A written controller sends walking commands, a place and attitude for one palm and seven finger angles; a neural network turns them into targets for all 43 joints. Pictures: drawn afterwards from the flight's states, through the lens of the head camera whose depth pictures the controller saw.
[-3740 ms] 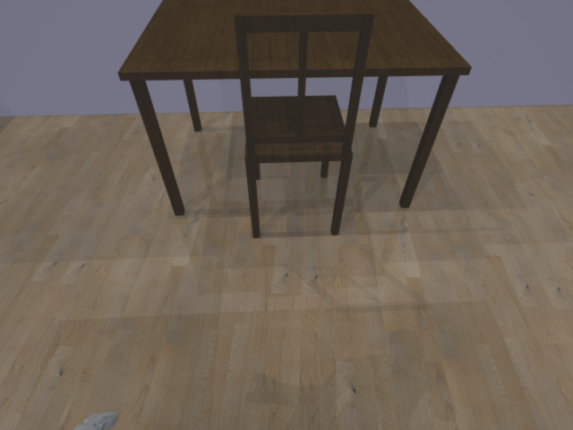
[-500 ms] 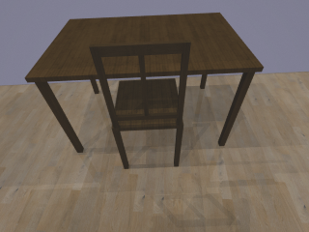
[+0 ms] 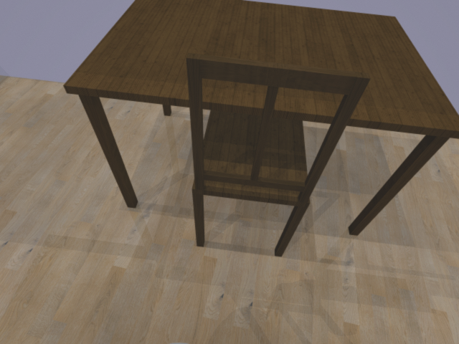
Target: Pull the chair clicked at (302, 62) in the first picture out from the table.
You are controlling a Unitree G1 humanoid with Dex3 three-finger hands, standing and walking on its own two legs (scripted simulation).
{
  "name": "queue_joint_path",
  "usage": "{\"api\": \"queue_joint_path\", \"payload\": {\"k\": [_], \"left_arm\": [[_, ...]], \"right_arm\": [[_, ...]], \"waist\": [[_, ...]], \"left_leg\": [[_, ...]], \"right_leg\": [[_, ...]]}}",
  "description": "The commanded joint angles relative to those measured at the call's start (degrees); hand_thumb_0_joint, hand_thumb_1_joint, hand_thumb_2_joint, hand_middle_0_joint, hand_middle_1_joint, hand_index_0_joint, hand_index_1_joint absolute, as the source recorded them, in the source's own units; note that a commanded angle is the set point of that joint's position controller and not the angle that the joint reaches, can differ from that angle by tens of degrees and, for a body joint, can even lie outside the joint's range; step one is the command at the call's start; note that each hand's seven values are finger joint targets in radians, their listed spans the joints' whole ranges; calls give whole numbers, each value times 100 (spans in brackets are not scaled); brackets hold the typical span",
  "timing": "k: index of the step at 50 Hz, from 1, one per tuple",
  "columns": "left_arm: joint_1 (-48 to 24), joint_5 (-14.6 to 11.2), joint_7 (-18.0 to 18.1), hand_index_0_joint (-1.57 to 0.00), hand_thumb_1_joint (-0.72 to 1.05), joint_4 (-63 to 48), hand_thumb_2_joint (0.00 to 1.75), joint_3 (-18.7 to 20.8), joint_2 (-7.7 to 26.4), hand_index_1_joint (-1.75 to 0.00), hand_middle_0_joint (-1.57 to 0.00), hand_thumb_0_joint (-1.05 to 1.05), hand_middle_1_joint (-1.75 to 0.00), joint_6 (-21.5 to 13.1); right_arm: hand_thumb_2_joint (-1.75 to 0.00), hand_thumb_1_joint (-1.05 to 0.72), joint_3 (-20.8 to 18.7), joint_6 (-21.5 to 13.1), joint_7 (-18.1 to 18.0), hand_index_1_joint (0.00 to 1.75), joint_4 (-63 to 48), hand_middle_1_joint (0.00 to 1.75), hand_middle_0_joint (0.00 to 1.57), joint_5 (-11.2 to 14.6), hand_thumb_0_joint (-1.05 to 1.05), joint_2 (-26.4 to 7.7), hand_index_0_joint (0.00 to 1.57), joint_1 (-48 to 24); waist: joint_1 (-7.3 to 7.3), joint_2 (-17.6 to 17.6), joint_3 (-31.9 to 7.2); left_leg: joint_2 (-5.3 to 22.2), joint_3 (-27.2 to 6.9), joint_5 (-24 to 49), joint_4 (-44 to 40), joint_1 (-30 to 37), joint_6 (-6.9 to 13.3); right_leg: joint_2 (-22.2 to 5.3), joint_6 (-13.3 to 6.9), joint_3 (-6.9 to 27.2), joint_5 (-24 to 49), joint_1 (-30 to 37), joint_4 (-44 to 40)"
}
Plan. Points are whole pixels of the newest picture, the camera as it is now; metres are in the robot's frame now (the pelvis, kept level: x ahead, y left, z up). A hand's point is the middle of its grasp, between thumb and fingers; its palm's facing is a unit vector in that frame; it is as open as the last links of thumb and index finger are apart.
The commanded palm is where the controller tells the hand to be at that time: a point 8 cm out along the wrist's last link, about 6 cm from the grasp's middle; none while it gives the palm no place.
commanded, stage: take the last steps up to it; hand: left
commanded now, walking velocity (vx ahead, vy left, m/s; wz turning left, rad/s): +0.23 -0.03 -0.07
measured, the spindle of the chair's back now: (262, 139) +0.61 -0.01 -0.04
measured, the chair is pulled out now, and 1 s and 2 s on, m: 0.00 0.00 0.00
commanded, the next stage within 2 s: come to a stop and stand still in 0.24 s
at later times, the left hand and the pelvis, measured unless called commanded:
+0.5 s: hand (168, 291) +0.23 +0.15 -0.15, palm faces -0.03 -0.98 -0.21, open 7.3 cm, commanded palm none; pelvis +0.13 -0.01 +0.00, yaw -1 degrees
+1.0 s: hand out of the picture +0.11 +0.22 -0.17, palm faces +0.03 -0.98 -0.17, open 7.3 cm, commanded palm none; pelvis +0.11 +0.03 +0.02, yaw -2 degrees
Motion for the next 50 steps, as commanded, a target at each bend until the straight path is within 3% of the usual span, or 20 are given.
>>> {"api": "queue_joint_path", "payload": {"k": [1, 3, 5, 14, 17, 18, 19, 20, 21, 24, 26, 33, 36, 37, 38, 39, 40, 42, 44, 50], "left_arm": [[-656, 16, -2, -20, 90, -607, 90, 158, 440, -30, -20, 0, -30, -149], [-524, 12, -62, -20, 90, -474, 90, 165, 398, -30, -20, 0, -30, -89], [-403, 17, -54, -20, 90, -471, 90, 163, 289, -30, -20, 0, -30, -12], [-1426, 28, -68, -20, 90, -999, 90, 161, 426, -30, -20, 0, -30, 25], [-838, 50, -54, -20, 90, -796, 90, 203, 567, -30, -20, 0, -30, -55], [-519, 63, -6, -20, 90, -693, 90, 253, 896, -30, -20, 0, -30, -122], [-268, 72, 54, -20, 90, -637, 90, 319, 1259, -30, -20, 0, -30, -195], [-313, -40, 62, -20, 90, -660, 90, 234, 1343, -30, -20, 0, -30, -175], [-788, -33, 106, -20, 90, -707, 90, 192, 1213, -30, -20, 0, -30, -180], [-1608, 6, 212, -20, 90, -944, 90, 151, 1058, -30, -20, 0, -30, -50], [-1697, 22, 216, -20, 90, -977, 90, 165, 1082, -30, -20, 0, -30, 21], [-1684, 45, 223, -20, 90, -1014, 90, 301, 1163, -30, -20, 0, -30, 197], [-1825, -8, 197, -20, 90, -1054, 90, 261, 1010, -30, -20, 0, -30, 269], [-1706, -37, 175, -20, 90, -1073, 90, 208, 749, -30, -20, 0, -30, 302], [-1592, -69, 164, -20, 90, -1097, 90, 170, 501, -30, -20, 0, -30, 342], [-1623, -45, 168, -20, 90, -1098, 90, 174, 547, -30, -20, 0, -30, 347], [-1611, 17, 172, -20, 90, -957, 90, 200, 605, -30, -20, 0, -30, 400], [-1333, 29, 109, -20, 90, -750, 90, 219, 617, -30, -20, 0, -30, 404], [-1163, 18, 81, -20, 90, -602, 90, 210, 611, -30, -20, 0, -30, 384], [-1192, 11, 59, -20, 90, -604, 90, 165, 620, -30, -20, 0, -30, 417]], "right_arm": [[-90, -90, -158, -29, -201, 30, 225, 30, 20, 0, 0, -967, 20, 1446], [-90, -90, -23, -122, -206, 30, 127, 30, 20, 47, 0, -565, 20, 997], [-90, -90, -18, -169, -218, 30, 156, 30, 20, 40, 0, -494, 20, 983], [-90, -90, -93, -65, -196, 30, 193, 30, 20, -57, 0, -792, 20, 1028], [-90, -90, -72, 10, -177, 30, 267, 30, 20, -19, 0, -803, 20, 1005], [-90, -90, -25, -2, -161, 30, 276, 30, 20, 26, 0, -593, 20, 1050], [-90, -90, 14, 4, -163, 30, 221, 30, 20, 77, 0, -314, 20, 1296], [-90, -90, 17, 100, -240, 30, 214, 30, 20, 120, 0, -367, 20, 1374], [-90, -90, 27, 170, -262, 30, 275, 30, 20, 129, 0, -306, 20, 1331], [-90, -90, 26, 354, -268, 30, 381, 30, 20, 159, 0, -157, 20, 1214], [-90, -90, 22, 452, -245, 30, 412, 30, 20, 166, 0, -92, 20, 1291], [-90, -90, -68, 520, -195, 30, 197, 30, 20, 107, 0, -127, 20, 1082], [-90, -90, -41, 425, -183, 30, 288, 30, 20, 85, 0, -166, 20, 1406], [-90, -90, -57, 349, -184, 30, 227, 30, 20, 50, 0, -433, 20, 1353], [-90, -90, -90, 300, -202, 30, 53, 30, 20, -4, 0, -725, 20, 1110], [-90, -90, -59, 297, -224, 30, -86, 30, 20, -40, 0, -817, 20, 719], [-90, -90, -23, 250, -277, 30, -58, 30, 20, -33, 0, -721, 20, 493], [-90, -90, 35, 243, -342, 30, -30, 30, 20, -22, 0, -619, 20, 412], [-90, -90, 35, 232, -370, 30, 23, 30, 20, -9, 0, -656, 20, 481], [-90, -90, -61, 277, -404, 30, 239, 30, 20, -6, 0, -827, 20, 996]], "waist": [[-728, 980, -88], [-422, 802, 86], [-282, 933, 72], [-375, 908, 268], [-55, 518, -41], [83, -78, -215], [45, -1117, -646], [-103, -956, -928], [-239, -759, -795], [-426, -273, -458], [-448, -301, -547], [-330, -611, -562], [-523, -539, -397], [-455, 385, -306], [-365, 1470, -57], [-289, 1354, 138], [-281, 1497, 237], [-207, 1003, 232], [-240, 671, 132], [-548, 966, -304]], "left_leg": [[1913, -2066, 1406, -1951, 1785, 999], [1540, -1192, 2270, -2039, 1167, 837], [1352, -763, 2951, -2039, 988, 815], [1349, -599, 3084, -1642, 1191, 816], [962, -341, 2598, -594, 865, 463], [632, -185, 1926, 179, 284, 204], [-59, 115, -132, 1396, -471, -127], [-104, -276, -1993, 2071, -77, -216], [28, -624, -1961, 2154, -21, -237], [143, -659, -1574, 1934, 122, -313], [36, -515, -1310, 1605, 241, -367], [-67, -361, -689, 704, 317, -421], [19, -417, 481, -912, 1151, -335], [620, -1228, 578, -1504, 1013, -118], [1518, -2250, 336, -2311, 176, 267], [1770, -2599, -62, -2595, -498, 671], [1602, -2408, -188, -2744, -484, 600], [1296, -1951, -31, -2528, -49, 464], [1280, -1751, 358, -2410, 486, 503], [1427, -1654, 1494, -2069, 1579, 692]], "right_leg": [[-94, -225, 277, 247, -2671, 2695], [-188, -129, 299, 785, -2211, 2446], [-112, -53, 215, 958, -2007, 2145], [136, -171, -109, 1238, -1390, -309], [418, -214, -360, 2100, -27, -1315], [29, -282, 203, 3206, 775, -1514], [-1268, -830, 1858, 5241, 1417, -1762], [-1875, -1398, 2089, 6404, 979, -2136], [-1707, -1527, 1813, 6594, 698, -2142], [-1387, -1401, 1099, 6259, -106, -2060], [-1214, -1289, 802, 5538, -202, -2147], [-1091, -1177, 870, 4056, -294, -2172], [-626, -605, 669, 2196, -956, -1777], [-114, -324, 431, 1214, -1187, -1286], [362, -37, 60, 336, -1079, -633], [439, -14, 262, 124, -814, -43], [380, -20, 539, 124, -850, 426], [425, 3, 687, 558, -1150, 835], [430, 80, 706, 709, -1439, 1043], [374, 165, 527, 272, -1521, 599]]}}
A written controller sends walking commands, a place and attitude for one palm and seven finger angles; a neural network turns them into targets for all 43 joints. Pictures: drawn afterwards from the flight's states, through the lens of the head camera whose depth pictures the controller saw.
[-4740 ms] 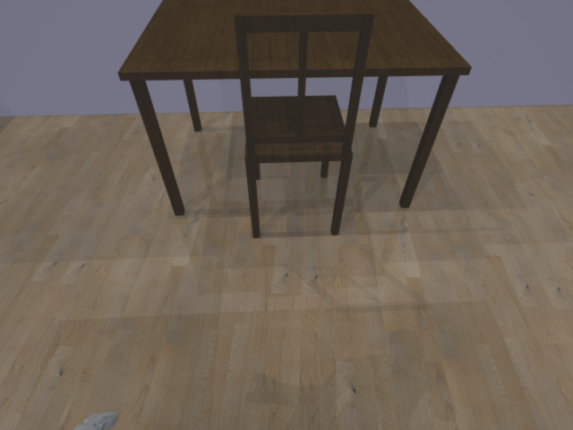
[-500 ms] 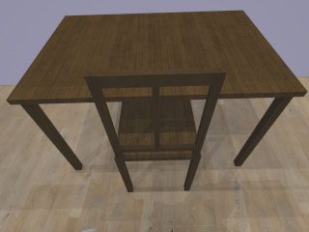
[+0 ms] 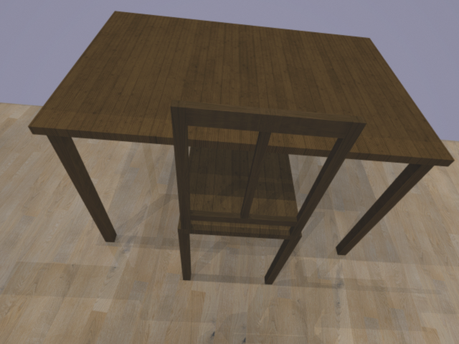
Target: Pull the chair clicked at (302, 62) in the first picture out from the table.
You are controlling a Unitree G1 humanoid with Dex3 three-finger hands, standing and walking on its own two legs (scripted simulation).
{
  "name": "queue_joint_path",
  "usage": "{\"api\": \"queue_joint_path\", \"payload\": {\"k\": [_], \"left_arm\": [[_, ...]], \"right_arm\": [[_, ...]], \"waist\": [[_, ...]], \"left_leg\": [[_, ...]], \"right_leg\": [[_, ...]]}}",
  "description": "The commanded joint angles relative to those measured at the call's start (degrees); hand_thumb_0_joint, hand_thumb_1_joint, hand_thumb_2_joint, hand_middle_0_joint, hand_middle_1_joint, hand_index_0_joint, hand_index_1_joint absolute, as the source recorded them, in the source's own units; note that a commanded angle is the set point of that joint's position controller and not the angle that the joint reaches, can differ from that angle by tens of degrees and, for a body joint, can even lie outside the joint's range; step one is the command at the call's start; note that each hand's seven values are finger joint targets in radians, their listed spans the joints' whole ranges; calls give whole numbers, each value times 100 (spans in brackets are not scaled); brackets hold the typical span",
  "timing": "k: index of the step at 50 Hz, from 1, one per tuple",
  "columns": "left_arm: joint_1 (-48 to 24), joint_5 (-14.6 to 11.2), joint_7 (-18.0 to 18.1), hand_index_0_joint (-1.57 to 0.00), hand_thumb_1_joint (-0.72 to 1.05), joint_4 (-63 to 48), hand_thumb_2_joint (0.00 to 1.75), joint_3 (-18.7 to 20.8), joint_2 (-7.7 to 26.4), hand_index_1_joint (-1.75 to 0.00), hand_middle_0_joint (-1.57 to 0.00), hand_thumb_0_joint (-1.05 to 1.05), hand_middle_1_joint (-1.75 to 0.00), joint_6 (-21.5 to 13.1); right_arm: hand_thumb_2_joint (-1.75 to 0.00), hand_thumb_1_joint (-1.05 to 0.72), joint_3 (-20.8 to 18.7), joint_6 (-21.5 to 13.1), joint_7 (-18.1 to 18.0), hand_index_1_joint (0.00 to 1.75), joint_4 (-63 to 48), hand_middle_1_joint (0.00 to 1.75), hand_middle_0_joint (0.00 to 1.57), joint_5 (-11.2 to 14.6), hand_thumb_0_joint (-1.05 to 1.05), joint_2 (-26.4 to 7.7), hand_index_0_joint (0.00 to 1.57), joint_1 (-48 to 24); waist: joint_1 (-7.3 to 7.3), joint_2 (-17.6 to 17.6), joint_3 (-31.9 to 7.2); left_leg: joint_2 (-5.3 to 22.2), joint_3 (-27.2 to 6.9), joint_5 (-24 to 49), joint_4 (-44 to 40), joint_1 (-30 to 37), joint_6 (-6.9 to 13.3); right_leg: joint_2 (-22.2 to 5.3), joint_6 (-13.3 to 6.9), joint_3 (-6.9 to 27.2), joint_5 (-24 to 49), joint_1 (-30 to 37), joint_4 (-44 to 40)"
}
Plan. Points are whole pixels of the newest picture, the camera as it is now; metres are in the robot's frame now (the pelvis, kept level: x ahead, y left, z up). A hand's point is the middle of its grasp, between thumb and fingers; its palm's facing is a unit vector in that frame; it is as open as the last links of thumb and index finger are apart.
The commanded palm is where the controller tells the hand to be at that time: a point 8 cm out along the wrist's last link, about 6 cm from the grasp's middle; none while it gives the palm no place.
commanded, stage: come to a stop and stand still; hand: left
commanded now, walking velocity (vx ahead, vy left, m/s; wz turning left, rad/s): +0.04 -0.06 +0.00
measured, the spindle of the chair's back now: (252, 180) +0.50 -0.03 -0.06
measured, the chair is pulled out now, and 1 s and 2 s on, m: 0.00 0.00 0.00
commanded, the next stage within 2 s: look again from close up in 1.50 s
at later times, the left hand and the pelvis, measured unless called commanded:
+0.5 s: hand out of the picture -0.04 +0.07 -0.18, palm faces +0.07 -0.99 -0.16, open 7.3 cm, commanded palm none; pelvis -0.02 -0.08 -0.01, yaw +1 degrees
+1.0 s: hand out of the picture -0.03 +0.09 -0.19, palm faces +0.09 -0.98 -0.16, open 7.3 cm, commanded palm none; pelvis +0.01 -0.06 -0.01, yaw +1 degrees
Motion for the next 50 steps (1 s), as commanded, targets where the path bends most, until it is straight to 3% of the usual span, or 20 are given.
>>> {"api": "queue_joint_path", "payload": {"k": [1, 4, 7, 9, 10, 11, 12, 13, 14, 17, 20, 23, 27, 32, 36, 44, 50], "left_arm": [[31, 11, -37, -20, 90, -241, 90, -9, 156, -30, -20, 0, -30, -38], [40, -22, -41, -20, 90, -185, 90, -79, 18, -30, -20, 0, -30, -85], [462, -36, -16, -20, 90, 38, 90, -99, -20, -30, -20, 0, -30, -123], [750, -19, 17, -20, 90, 177, 90, -110, 49, -30, -20, 0, -30, -188], [709, -6, 48, -20, 90, 204, 90, -120, 175, -30, -20, 0, -30, -241], [542, -19, 60, -20, 90, 192, 90, -142, 292, -30, -20, 0, -30, -288], [373, -39, 54, -20, 90, 170, 90, -173, 375, -30, -20, 0, -30, -310], [287, -43, 59, -20, 90, 155, 90, -173, 337, -30, -20, 0, -30, -345], [262, -52, 66, -20, 90, 165, 90, -197, 238, -30, -20, 0, -30, -389], [373, -89, 85, -20, 90, 206, 90, -244, 68, -30, -20, 0, -30, -429], [474, -92, 101, -20, 90, 193, 90, -224, 98, -30, -20, 0, -30, -397], [607, -91, 100, -20, 90, 197, 90, -201, 77, -30, -20, 0, -30, -395], [705, -96, 113, -20, 90, 221, 90, -190, 0, -30, -20, 0, -30, -428], [871, -93, 138, -20, 90, 297, 90, -169, -40, -30, -20, 0, -30, -440], [924, -80, 151, -20, 90, 339, 90, -163, -47, -30, -20, 0, -30, -424], [896, -56, 135, -20, 90, 351, 90, -194, -54, -30, -20, 0, -30, -380], [806, -54, 114, -20, 90, 309, 90, -204, 37, -30, -20, 0, -30, -372]], "right_arm": [[-90, -90, -205, -38, -33, 30, -62, 30, 20, -30, 0, -1020, 20, 534], [-90, -90, -215, -23, 0, 30, 17, 30, 20, -42, 0, -1053, 20, 565], [-90, -90, -237, 9, 36, 30, 78, 30, 20, -5, 0, -1051, 20, 462], [-90, -90, -207, 20, 65, 30, 101, 30, 20, 52, 0, -899, 20, 366], [-90, -90, -178, 25, 85, 30, 107, 30, 20, 88, 0, -690, 20, 360], [-90, -90, -109, 28, 105, 30, 102, 30, 20, 98, 0, -480, 20, 316], [-90, -90, -57, 28, 142, 30, 123, 30, 20, 82, 0, -377, 20, 332], [-90, -90, -23, 74, 158, 30, 144, 30, 20, 47, 0, -282, 20, 289], [-90, -90, -15, 76, 161, 30, 187, 30, 20, 7, 0, -346, 20, 270], [-90, -90, 20, 30, 140, 30, 370, 30, 20, 27, 0, -396, 20, 568], [-90, -90, 36, 79, 138, 30, 437, 30, 20, 35, 0, -376, 20, 593], [-90, -90, 53, 85, 115, 30, 461, 30, 20, 42, 0, -316, 20, 643], [-90, -90, 66, 44, 69, 30, 460, 30, 20, 35, 0, -284, 20, 679], [-90, -90, 68, 11, 16, 30, 439, 30, 20, 62, 0, -287, 20, 631], [-90, -90, 65, 8, -7, 30, 412, 30, 20, 75, 0, -298, 20, 529], [-90, -90, 66, 6, -6, 30, 361, 30, 20, 79, 0, -420, 20, 328], [-90, -90, 83, -23, 15, 30, 303, 30, 20, 63, 0, -549, 20, 201]], "waist": [[-310, 1130, -184], [-354, 1272, -255], [-195, 1266, -301], [-27, 857, -189], [-83, 425, -35], [-145, -65, 157], [-205, -131, 289], [-200, -599, 543], [-188, -761, 762], [-212, -342, 680], [-158, -68, 931], [-118, 36, 932], [-121, 232, 578], [-62, 56, 215], [-48, 98, 181], [-50, 242, 422], [-41, 379, 368]], "left_leg": [[1630, -1422, 910, -735, 1045, 627], [1536, -1442, 801, -697, 945, 625], [1337, -1362, 250, -602, 659, 479], [995, -1055, -388, -315, 87, 157], [709, -733, -555, -11, -216, -93], [445, -425, -661, 197, -220, -262], [331, -375, -601, 243, 32, -311], [287, -334, -522, 339, 86, -308], [347, -349, -246, 379, 130, -309], [485, -506, 391, 175, 330, -293], [467, -447, 142, 240, 186, -338], [461, -416, 169, 285, 133, -332], [486, -420, 504, 357, 210, -343], [475, -361, 696, 480, 220, -330], [484, -330, 840, 524, 308, -318], [562, -432, 1109, 367, 533, -258], [596, -518, 1276, 230, 623, -217]], "right_leg": [[-118, -3, -82, -450, -490, -461], [-85, -81, -210, -589, 1, -1253], [-15, -142, -391, 40, 601, -2169], [-117, -158, -365, 978, 1339, -3350], [-464, -257, 64, 1004, 1431, -3564], [-858, -423, 511, 720, 1034, -3767], [-1054, -530, 598, 312, 528, -3931], [-991, -564, 652, 117, 175, -4123], [-914, -576, 631, 493, 15, -4103], [-652, -476, 261, 1083, 259, -3762], [-627, -440, 317, 367, 114, -3965], [-598, -378, 304, 461, 221, -3997], [-604, -298, 220, 1669, 609, -3721], [-607, -148, 76, 3258, 1137, -3379], [-600, -129, 21, 3733, 1223, -3249], [-509, -251, -30, 2876, 957, -3288], [-511, -315, -49, 2400, 1003, -3318]]}}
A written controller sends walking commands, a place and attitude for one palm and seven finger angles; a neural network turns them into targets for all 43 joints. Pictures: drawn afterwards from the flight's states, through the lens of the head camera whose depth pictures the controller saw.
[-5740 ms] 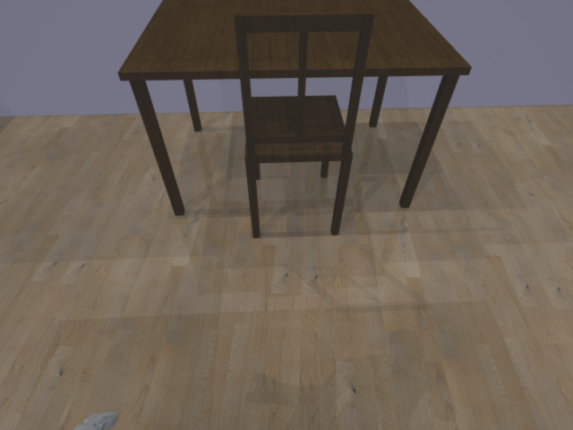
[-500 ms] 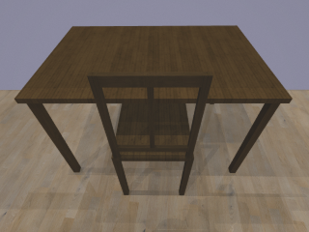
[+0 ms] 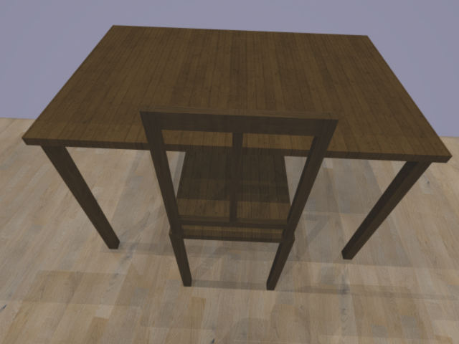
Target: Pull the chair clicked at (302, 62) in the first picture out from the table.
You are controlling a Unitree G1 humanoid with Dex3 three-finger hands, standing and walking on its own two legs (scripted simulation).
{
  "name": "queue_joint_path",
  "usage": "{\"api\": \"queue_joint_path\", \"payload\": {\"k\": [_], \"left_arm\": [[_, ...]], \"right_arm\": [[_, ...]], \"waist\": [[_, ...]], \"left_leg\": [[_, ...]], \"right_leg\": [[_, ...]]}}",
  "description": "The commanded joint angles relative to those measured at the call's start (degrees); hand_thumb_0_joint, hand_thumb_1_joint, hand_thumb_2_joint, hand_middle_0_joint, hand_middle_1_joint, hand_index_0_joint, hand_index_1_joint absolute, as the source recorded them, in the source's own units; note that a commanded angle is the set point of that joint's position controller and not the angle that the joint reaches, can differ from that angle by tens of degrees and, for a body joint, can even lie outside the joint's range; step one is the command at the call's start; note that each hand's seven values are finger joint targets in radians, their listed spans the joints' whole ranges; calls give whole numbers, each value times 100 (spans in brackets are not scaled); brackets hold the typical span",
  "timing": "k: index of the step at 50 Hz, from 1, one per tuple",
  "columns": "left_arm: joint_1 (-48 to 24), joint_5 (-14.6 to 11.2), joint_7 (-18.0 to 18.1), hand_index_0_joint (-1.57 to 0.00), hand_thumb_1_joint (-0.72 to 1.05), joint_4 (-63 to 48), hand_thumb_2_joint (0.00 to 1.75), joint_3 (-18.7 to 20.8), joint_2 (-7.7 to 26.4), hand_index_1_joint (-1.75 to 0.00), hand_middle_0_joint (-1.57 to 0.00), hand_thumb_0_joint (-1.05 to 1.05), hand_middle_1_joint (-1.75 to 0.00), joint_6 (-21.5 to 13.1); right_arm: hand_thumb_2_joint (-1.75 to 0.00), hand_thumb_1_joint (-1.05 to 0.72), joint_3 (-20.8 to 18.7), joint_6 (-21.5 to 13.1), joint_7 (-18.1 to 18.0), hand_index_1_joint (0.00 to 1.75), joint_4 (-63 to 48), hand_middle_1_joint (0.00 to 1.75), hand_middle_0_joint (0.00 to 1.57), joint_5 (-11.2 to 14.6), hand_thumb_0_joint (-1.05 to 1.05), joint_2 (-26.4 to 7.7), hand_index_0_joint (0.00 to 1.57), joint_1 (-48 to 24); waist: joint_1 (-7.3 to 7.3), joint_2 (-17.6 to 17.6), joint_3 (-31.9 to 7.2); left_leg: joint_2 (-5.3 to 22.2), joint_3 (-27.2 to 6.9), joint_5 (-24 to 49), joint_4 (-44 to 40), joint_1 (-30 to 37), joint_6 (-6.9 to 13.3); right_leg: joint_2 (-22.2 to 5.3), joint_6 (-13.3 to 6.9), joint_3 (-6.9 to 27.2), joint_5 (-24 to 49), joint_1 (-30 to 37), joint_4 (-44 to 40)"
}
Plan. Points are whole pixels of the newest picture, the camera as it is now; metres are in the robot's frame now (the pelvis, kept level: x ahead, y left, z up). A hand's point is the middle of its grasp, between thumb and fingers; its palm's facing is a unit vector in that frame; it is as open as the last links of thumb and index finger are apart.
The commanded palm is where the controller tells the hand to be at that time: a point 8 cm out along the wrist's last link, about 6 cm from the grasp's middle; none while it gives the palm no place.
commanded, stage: come to a stop and stand still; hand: left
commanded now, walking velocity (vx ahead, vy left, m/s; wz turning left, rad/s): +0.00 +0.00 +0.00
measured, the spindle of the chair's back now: (234, 182) +0.49 +0.03 -0.05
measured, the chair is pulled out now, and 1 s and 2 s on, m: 0.00 0.00 0.00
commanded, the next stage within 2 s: look again from close up in 0.50 s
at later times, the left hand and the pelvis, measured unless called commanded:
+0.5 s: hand out of the picture -0.01 +0.19 -0.17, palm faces +0.04 -0.98 -0.19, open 7.3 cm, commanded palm none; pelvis +0.01 +0.02 +0.00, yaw +0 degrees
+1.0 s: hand out of the picture +0.01 +0.21 -0.18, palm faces +0.00 -0.98 -0.22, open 7.3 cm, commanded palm none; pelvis -0.01 +0.04 -0.01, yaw -1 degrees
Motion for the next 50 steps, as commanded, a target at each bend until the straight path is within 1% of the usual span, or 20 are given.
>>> {"api": "queue_joint_path", "payload": {"k": [1, 8, 17, 18, 22, 28, 29, 30, 31, 32, 33, 34, 36, 38, 40, 42, 43, 47, 48, 50], "left_arm": [[456, 19, 1, -20, 90, -70, 90, 94, 564, -30, -20, 0, -30, -7], [312, 23, -15, -20, 90, -117, 90, 87, 684, -30, -20, 0, -30, -4], [234, 17, -21, -20, 90, -113, 90, 78, 753, -30, -20, 0, -30, -2], [220, 28, -23, -20, 90, -123, 90, 89, 759, -30, -20, 0, -30, 2], [237, 18, -15, -20, 90, -103, 90, 86, 755, -30, -20, 0, -30, -4], [270, 28, -14, -20, 90, -87, 90, 93, 745, -30, -20, 0, -30, 0], [268, 31, -11, -20, 90, -81, 90, 89, 743, -30, -20, 0, -30, 2], [457, 153, 209, -20, 90, -194, 90, -27, 789, -30, -20, 0, -30, -274], [243, 106, 180, -20, 90, -463, 90, 65, 1013, -30, -20, 0, -30, -281], [86, 85, 130, -20, 90, -526, 90, 36, 931, -30, -20, 0, -30, -262], [184, 110, 122, -20, 90, -566, 90, 73, 956, -30, -20, 0, -30, -287], [251, 71, 110, -20, 90, -575, 90, 61, 886, -30, -20, 0, -30, -280], [282, 50, 107, -20, 90, -618, 90, 59, 790, -30, -20, 0, -30, -239], [333, 47, 103, -20, 90, -646, 90, 45, 761, -30, -20, 0, -30, -204], [295, 38, 89, -20, 90, -678, 90, 45, 795, -30, -20, 0, -30, -141], [252, 38, 70, -20, 90, -683, 90, 32, 808, -30, -20, 0, -30, -107], [231, 47, 58, -20, 90, -696, 90, 29, 800, -30, -20, 0, -30, -101], [149, 44, 18, -20, 90, -738, 90, 18, 894, -30, -20, 0, -30, -36], [198, 57, 9, -20, 90, -737, 90, 19, 890, -30, -20, 0, -30, -46], [169, 43, -4, -20, 90, -739, 90, 14, 955, -30, -20, 0, -30, -47]], "right_arm": [[-90, -90, 4, -60, 41, 30, -125, 30, 20, -33, 0, -430, 20, 322], [-90, -90, 18, -81, 73, 30, -157, 30, 20, -19, 0, -536, 20, 192], [-90, -90, 35, -107, 101, 30, -135, 30, 20, -30, 0, -614, 20, 226], [-90, -90, 31, -100, 103, 30, -139, 30, 20, -18, 0, -585, 20, 221], [-90, -90, 37, -119, 102, 30, -115, 30, 20, -33, 0, -612, 20, 270], [-90, -90, 34, -115, 98, 30, -87, 30, 20, -10, 0, -568, 20, 313], [-90, -90, 29, -119, 100, 30, -94, 30, 20, -20, 0, -571, 20, 323], [-90, -90, 11, -244, 242, 30, -494, 30, 20, 3, 0, -812, 20, 6], [-90, -90, 4, -207, 285, 30, -603, 30, 20, -52, 0, -527, 20, 374], [-90, -90, -25, -185, 258, 30, -564, 30, 20, -77, 0, -536, 20, 449], [-90, -90, -11, -197, 262, 30, -607, 30, 20, -99, 0, -582, 20, 600], [-90, -90, 6, -201, 248, 30, -642, 30, 20, -80, 0, -616, 20, 643], [-90, -90, -17, -234, 220, 30, -694, 30, 20, -62, 0, -698, 20, 631], [-90, -90, 6, -258, 198, 30, -705, 30, 20, -63, 0, -712, 20, 572], [-90, -90, 6, -231, 192, 30, -734, 30, 20, -56, 0, -728, 20, 503], [-90, -90, -2, -199, 200, 30, -737, 30, 20, -47, 0, -718, 20, 411], [-90, -90, 6, -196, 210, 30, -731, 30, 20, -49, 0, -680, 20, 349], [-90, -90, -15, -151, 250, 30, -722, 30, 20, -53, 0, -759, 20, 277], [-90, -90, -15, -156, 252, 30, -713, 30, 20, -50, 0, -719, 20, 242], [-90, -90, -19, -156, 260, 30, -716, 30, 20, -54, 0, -759, 20, 247]], "waist": [[-73, 110, 211], [-40, -25, 199], [-37, 13, 133], [-26, -53, 239], [-43, 31, 45], [-30, -40, 222], [-52, 10, 178], [-3, 237, 363], [-286, 124, 179], [-283, 354, 192], [-262, 291, -174], [-265, -3, -512], [-237, -21, -598], [-159, 121, -342], [-153, 106, -171], [-141, -152, 94], [-110, -166, 347], [-110, 53, 528], [-73, 61, 582], [-91, 110, 377]], "left_leg": [[290, -251, 1607, -195, 540, 317], [297, -298, 1557, -348, 569, 347], [273, -370, 1576, -466, 623, 366], [263, -361, 1461, -492, 548, 372], [265, -380, 1650, -478, 676, 379], [251, -365, 1518, -496, 577, 395], [243, -373, 1577, -490, 598, 386], [286, -124, 2300, 834, 175, 299], [200, -209, 906, 693, -66, 395], [150, -193, 706, 526, -135, 449], [177, -154, 1146, 591, -97, 460], [217, -222, 1327, 660, 42, 470], [277, -276, 2076, 693, 177, 507], [281, -294, 2356, 668, 95, 532], [271, -351, 1957, 524, 7, 539], [240, -343, 1386, 359, -111, 533], [204, -330, 1176, 270, -244, 528], [182, -443, 102, -159, -340, 523], [169, -415, 13, -206, -368, 531], [162, -390, 47, -215, -222, 507]], "right_leg": [[-695, 119, 437, 2133, -748, -432], [-725, 141, 398, 1826, -695, -506], [-763, 165, 376, 1551, -668, -524], [-744, 164, 365, 1474, -682, -567], [-773, 159, 372, 1570, -627, -507], [-764, 160, 341, 1490, -673, -555], [-771, 159, 358, 1539, -665, -521], [-947, 234, 704, 3280, -1178, -418], [-1068, 75, 631, 3050, -950, -171], [-978, -7, 582, 2711, -925, -2], [-896, -61, 459, 2976, -704, 182], [-808, -70, 438, 2781, -594, 283], [-700, -34, 340, 2574, -612, 457], [-664, -32, 364, 2433, -737, 485], [-628, -17, 386, 1808, -875, 453], [-624, 7, 409, 1420, -1033, 324], [-615, 5, 417, 1285, -1135, 249], [-570, 33, 454, 76, -1367, 104], [-568, 32, 460, 40, -1375, 37], [-606, 40, 481, 93, -1339, 40]]}}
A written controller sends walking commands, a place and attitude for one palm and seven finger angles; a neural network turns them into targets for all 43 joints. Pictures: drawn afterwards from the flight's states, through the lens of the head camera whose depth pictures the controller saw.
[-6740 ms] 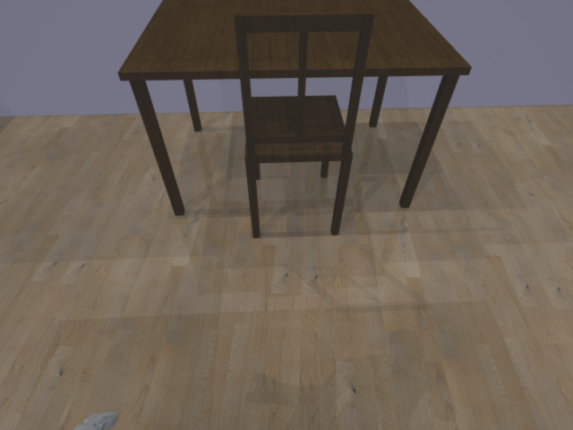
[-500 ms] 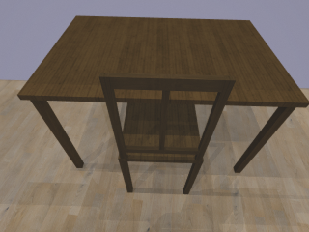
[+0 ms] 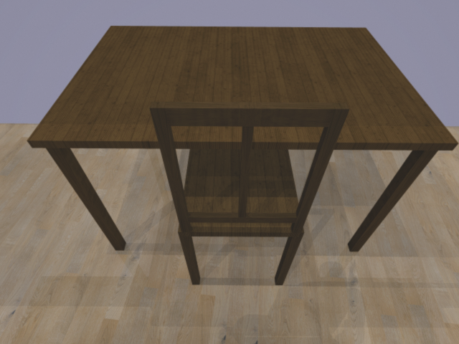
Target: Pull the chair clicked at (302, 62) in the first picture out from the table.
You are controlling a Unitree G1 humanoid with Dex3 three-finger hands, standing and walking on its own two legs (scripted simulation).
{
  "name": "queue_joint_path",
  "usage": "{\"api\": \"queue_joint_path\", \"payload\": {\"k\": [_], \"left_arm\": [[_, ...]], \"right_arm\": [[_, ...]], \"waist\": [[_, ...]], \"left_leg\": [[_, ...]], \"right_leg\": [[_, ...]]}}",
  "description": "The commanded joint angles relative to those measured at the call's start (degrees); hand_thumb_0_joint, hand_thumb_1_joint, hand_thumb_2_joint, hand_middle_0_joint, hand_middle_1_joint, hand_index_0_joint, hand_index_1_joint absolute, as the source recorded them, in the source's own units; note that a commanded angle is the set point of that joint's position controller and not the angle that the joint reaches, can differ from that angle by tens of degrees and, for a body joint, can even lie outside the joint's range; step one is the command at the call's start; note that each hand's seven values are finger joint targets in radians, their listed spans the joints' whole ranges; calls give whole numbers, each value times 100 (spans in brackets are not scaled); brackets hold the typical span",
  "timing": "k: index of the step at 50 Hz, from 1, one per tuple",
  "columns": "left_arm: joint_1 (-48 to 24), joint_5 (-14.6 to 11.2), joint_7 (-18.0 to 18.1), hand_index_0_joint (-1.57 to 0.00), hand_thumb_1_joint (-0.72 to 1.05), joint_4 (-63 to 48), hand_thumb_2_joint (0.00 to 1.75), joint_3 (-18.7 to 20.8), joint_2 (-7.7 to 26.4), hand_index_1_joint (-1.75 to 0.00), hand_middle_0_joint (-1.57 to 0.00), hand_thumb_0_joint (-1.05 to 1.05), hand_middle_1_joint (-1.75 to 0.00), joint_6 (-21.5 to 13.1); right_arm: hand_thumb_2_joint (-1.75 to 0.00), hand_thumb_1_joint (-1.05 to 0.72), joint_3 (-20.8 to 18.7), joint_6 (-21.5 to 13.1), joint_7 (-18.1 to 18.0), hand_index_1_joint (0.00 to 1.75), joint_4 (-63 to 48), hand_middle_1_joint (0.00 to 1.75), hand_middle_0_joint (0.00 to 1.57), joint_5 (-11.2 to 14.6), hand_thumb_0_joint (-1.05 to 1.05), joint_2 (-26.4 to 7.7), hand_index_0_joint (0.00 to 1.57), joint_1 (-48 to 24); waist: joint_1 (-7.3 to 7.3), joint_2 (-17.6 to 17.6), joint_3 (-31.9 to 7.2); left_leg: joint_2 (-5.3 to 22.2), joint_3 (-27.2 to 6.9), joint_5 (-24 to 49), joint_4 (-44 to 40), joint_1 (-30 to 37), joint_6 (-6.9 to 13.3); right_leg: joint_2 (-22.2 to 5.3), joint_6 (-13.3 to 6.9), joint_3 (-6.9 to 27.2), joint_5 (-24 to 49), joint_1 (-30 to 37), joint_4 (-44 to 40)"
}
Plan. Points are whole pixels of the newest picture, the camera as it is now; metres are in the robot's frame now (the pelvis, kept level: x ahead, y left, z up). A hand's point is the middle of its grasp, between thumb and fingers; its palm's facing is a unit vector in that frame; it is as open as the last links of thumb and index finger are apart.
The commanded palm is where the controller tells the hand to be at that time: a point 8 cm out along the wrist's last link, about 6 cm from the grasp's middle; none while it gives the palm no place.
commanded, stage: look again from close up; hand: left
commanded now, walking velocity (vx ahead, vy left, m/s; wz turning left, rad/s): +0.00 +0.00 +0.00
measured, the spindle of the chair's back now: (244, 177) +0.50 -0.01 -0.05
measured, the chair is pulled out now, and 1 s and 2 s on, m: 0.00 0.00 0.00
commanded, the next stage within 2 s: shuffle to correct the standing spot in 0.32 s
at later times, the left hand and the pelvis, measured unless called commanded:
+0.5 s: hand out of the picture -0.02 +0.16 -0.17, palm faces +0.01 -0.98 -0.19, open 7.3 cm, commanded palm none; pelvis +0.00 -0.01 +0.01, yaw -1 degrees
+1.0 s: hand out of the picture +0.02 +0.15 -0.16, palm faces +0.04 -0.98 -0.21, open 7.3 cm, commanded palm none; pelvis +0.03 -0.02 +0.01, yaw -1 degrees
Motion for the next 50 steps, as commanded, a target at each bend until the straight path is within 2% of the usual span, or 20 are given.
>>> {"api": "queue_joint_path", "payload": {"k": [1, 3, 6, 12, 13, 17, 18, 21, 26, 28, 30, 33, 34, 36, 37, 38, 41, 43, 47, 50], "left_arm": [[468, 14, -13, -20, 90, -112, 90, 121, 669, -30, -20, 0, -30, -24], [484, 21, -20, -20, 90, -112, 90, 122, 677, -30, -20, 0, -30, -46], [485, 3, -18, -20, 90, -70, 90, 118, 697, -30, -20, 0, -30, -51], [570, -2, -12, -20, 90, 57, 90, 93, 691, -30, -20, 0, -30, -59], [596, 10, -16, -20, 90, 62, 90, 93, 659, -30, -20, 0, -30, -61], [633, 1, -6, -20, 90, 140, 90, 88, 666, -30, -20, 0, -30, -71], [666, 8, -5, -20, 90, 144, 90, 86, 645, -30, -20, 0, -30, -73], [655, 5, -4, -20, 90, 178, 90, 80, 656, -30, -20, 0, -30, -69], [761, 42, -63, -20, 90, 298, 90, 105, 580, -30, -20, 0, -30, -22], [809, 57, -93, -20, 90, 306, 90, 122, 547, -30, -20, 0, -30, -8], [828, 60, -105, -20, 90, 317, 90, 140, 554, -30, -20, 0, -30, -16], [931, 62, -112, -20, 90, 329, 90, 150, 470, -30, -20, 0, -30, -63], [978, 54, -91, -20, 90, 357, 90, 150, 464, -30, -20, 0, -30, -85], [1084, 25, -29, -20, 90, 405, 90, 154, 496, -30, -20, 0, -30, -137], [1116, 8, 2, -20, 90, 429, 90, 148, 522, -30, -20, 0, -30, -154], [1147, -6, 23, -20, 90, 430, 90, 144, 542, -30, -20, 0, -30, -170], [1107, -14, 86, -20, 90, 334, 90, 186, 718, -30, -20, 0, -30, -162], [1021, -5, 105, -20, 90, 208, 90, 223, 736, -30, -20, 0, -30, -114], [834, 12, 114, -20, 90, 21, 90, 294, 676, -30, -20, 0, -30, -27], [713, 30, 102, -20, 90, -93, 90, 296, 591, -30, -20, 0, -30, 15]], "right_arm": [[-90, -90, -75, -84, 19, 30, -218, 30, 20, -17, 0, -600, 20, 126], [-90, -90, -66, -106, 13, 30, -186, 30, 20, 5, 0, -564, 20, 133], [-90, -90, -70, -129, 6, 30, -135, 30, 20, 0, 0, -623, 20, 148], [-90, -90, -51, -130, -7, 30, 7, 30, 20, 22, 0, -603, 20, 115], [-90, -90, -39, -126, -12, 30, 31, 30, 20, 37, 0, -546, 20, 99], [-90, -90, -47, -134, -20, 30, 93, 30, 20, 29, 0, -572, 20, 124], [-90, -90, -41, -129, -24, 30, 106, 30, 20, 45, 0, -524, 20, 102], [-90, -90, -43, -124, -22, 30, 128, 30, 20, 35, 0, -560, 20, 117], [-90, -90, -82, -81, -1, 30, 217, 30, 20, -20, 0, -574, 20, 202], [-90, -90, -107, -57, 5, 30, 201, 30, 20, -22, 0, -554, 20, 174], [-90, -90, -134, -66, 10, 30, 157, 30, 20, -44, 0, -547, 20, 203], [-90, -90, -125, -128, -14, 30, 188, 30, 20, -23, 0, -507, 20, 310], [-90, -90, -106, -155, -29, 30, 173, 30, 20, -22, 0, -486, 20, 279], [-90, -90, -53, -198, -78, 30, 174, 30, 20, -6, 0, -396, 20, 275], [-90, -90, -31, -195, -101, 30, 180, 30, 20, 10, 0, -364, 20, 283], [-90, -90, -12, -186, -119, 30, 183, 30, 20, 37, 0, -303, 20, 226], [-90, -90, -61, -141, -153, 30, 133, 30, 20, 64, 0, -405, 20, 278], [-90, -90, -117, -96, -164, 30, 98, 30, 20, 76, 0, -418, 20, 296], [-90, -90, -213, -25, -170, 30, -22, 30, 20, 25, 0, -530, 20, 323], [-90, -90, -237, -5, -149, 30, -134, 30, 20, 18, 0, -524, 20, 211]], "waist": [[41, -57, 309], [50, -181, 228], [43, -94, -5], [56, -71, 50], [73, -178, 208], [54, -112, -20], [79, -214, 114], [54, -152, 75], [21, -49, 306], [53, -64, 641], [26, 28, 688], [51, 76, 535], [76, 74, 363], [85, -203, -39], [77, -278, -167], [94, -513, -51], [49, -449, -310], [48, -350, -244], [33, -14, -289], [60, 90, -112]], "left_leg": [[446, -569, 440, -791, 298, 175], [452, -513, 639, -764, 372, 181], [479, -497, 997, -715, 560, 175], [501, -441, 1220, -721, 643, 166], [497, -433, 1105, -763, 566, 172], [515, -420, 1402, -719, 743, 161], [520, -402, 1312, -748, 693, 174], [512, -398, 1346, -754, 716, 147], [529, -433, -64, -782, 587, 205], [565, -500, -677, -887, 334, 255], [557, -523, -653, -799, 234, 261], [658, -536, 135, -658, 349, 348], [611, -435, 840, -437, 428, 317], [520, -212, 2186, -10, 590, 229], [470, -148, 2427, 52, 582, 168], [439, -96, 2464, 3, 483, 132], [361, 15, 2722, 9, 611, 77], [391, 41, 2994, -9, 683, 97], [585, -61, 3663, 11, 1004, 160], [665, -176, 3415, -160, 956, 207]], "right_leg": [[-288, -241, 340, 539, -767, -759], [-303, -226, 353, 754, -691, -805], [-336, -209, 359, 1120, -607, -728], [-375, -182, 363, 1442, -574, -793], [-351, -183, 379, 1385, -614, -860], [-387, -172, 366, 1694, -503, -815], [-383, -165, 353, 1663, -534, -874], [-396, -159, 363, 1728, -516, -863], [-260, -252, 256, 52, -815, -850], [-209, -286, 243, -400, -1000, -886], [-203, -338, 275, -327, -1050, -786], [-148, -339, 157, 347, -928, -558], [-226, -326, 214, 1030, -773, -515], [-380, -282, 302, 3042, -314, -383], [-455, -244, 325, 4026, -107, -337], [-502, -172, 301, 4902, -23, -353], [-603, -88, 300, 6196, 233, -58], [-594, -95, 294, 5988, 64, 78], [-536, -165, 292, 4490, -363, 98], [-474, -174, 300, 3468, -543, -76]]}}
